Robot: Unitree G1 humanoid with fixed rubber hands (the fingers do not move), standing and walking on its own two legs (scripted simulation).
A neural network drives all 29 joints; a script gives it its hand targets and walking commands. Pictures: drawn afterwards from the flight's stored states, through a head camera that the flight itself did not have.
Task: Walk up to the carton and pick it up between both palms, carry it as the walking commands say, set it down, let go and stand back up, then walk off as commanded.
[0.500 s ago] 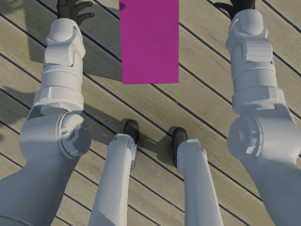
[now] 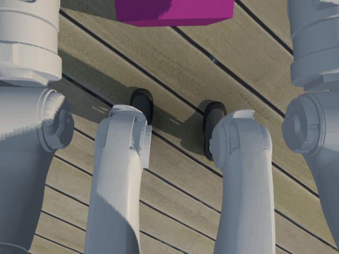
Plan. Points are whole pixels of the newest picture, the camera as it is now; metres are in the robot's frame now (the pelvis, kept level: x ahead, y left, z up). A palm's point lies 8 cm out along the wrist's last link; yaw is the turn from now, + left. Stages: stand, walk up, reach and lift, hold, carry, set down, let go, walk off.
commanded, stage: reach and lift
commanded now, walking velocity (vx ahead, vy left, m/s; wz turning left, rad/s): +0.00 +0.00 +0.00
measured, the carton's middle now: out of the picture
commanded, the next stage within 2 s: none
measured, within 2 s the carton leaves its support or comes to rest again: neither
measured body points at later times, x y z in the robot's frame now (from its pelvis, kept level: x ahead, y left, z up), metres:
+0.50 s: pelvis +0.03 -0.01 -0.09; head +0.43 -0.01 +0.10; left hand +0.59 +0.21 -0.30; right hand +0.60 -0.14 -0.32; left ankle +0.14 +0.11 -0.43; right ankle +0.11 -0.13 -0.43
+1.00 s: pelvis +0.00 +0.00 -0.09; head +0.38 +0.00 +0.13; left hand +0.59 +0.18 -0.26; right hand +0.59 -0.14 -0.27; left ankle +0.14 +0.12 -0.43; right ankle +0.11 -0.13 -0.43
